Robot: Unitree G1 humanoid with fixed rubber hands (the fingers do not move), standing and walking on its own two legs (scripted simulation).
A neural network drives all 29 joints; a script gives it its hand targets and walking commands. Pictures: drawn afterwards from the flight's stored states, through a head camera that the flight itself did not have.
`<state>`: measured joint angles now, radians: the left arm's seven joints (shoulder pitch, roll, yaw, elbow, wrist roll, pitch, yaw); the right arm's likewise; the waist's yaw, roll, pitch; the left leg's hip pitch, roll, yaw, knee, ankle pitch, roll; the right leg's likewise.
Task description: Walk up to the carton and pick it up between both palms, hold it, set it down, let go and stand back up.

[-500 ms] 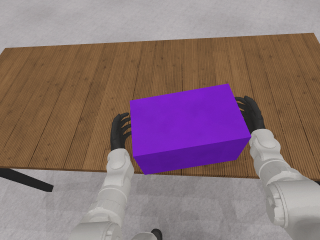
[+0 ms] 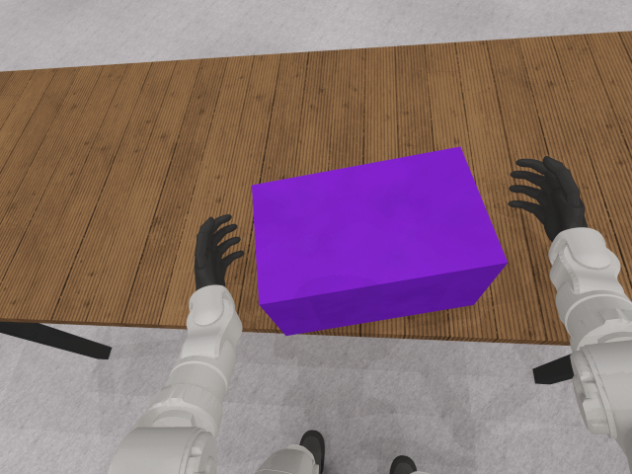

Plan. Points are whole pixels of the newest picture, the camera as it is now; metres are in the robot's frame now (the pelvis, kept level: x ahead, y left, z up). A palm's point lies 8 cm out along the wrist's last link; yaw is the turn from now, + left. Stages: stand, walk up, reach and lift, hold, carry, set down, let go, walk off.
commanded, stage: set down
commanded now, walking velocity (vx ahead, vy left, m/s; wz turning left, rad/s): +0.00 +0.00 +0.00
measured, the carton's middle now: (367, 247) +0.39 +0.02 -0.03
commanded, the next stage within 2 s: none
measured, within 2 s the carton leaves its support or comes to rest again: neither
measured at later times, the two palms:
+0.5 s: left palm (203, 314) +0.27 +0.22 -0.02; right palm (577, 271) +0.38 -0.24 -0.01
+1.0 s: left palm (194, 341) +0.23 +0.22 -0.01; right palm (596, 316) +0.32 -0.25 -0.02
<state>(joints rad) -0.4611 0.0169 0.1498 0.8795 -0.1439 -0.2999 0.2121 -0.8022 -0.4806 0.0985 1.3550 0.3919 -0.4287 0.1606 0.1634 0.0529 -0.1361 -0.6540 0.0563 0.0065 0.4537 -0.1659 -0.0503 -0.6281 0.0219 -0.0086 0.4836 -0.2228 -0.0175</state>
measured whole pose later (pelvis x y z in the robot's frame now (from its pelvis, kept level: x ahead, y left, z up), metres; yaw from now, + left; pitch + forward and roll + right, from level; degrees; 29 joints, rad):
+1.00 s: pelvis -0.04 +0.00 +0.00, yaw +0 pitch +18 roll +0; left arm -0.17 0.03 0.02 0.50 -0.17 -0.13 0.21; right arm -0.41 -0.59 0.14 1.02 0.49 -0.37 0.31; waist 0.16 0.06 -0.14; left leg -0.66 0.06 0.01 0.45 -0.11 -0.04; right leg -0.63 0.02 -0.01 0.48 -0.16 -0.02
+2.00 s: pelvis -0.04 +0.00 +0.00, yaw +0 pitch +15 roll +0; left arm 0.25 0.00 -0.03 0.08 -0.10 -0.01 0.25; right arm 0.04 -0.61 0.13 0.69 0.49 -0.40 0.36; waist 0.10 0.01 -0.14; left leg -0.60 0.06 0.01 0.45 -0.12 -0.04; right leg -0.58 0.02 -0.01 0.48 -0.18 -0.02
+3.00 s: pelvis -0.02 +0.00 +0.00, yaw +0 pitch +10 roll +0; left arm 0.32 0.09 -0.03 0.09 -0.04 0.11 0.13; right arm 0.14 -0.38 0.13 0.65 0.26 -0.30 0.18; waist 0.08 -0.01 -0.10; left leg -0.47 0.06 0.01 0.45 -0.16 -0.04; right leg -0.45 0.02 -0.01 0.48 -0.22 -0.02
